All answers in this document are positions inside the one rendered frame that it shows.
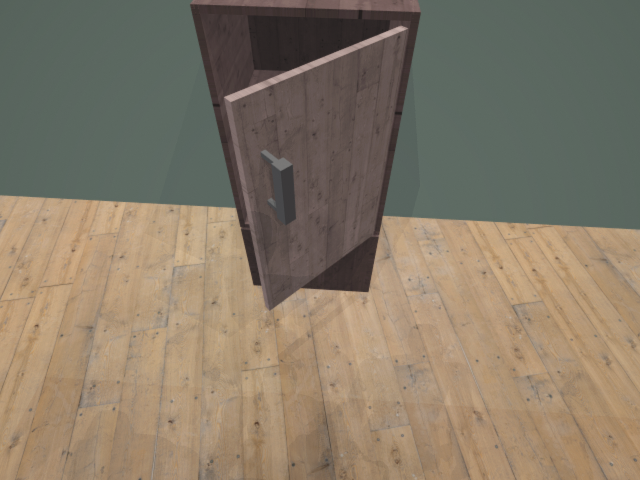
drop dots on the cupboard door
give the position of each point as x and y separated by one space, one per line
331 118

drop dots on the handle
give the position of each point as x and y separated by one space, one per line
283 180

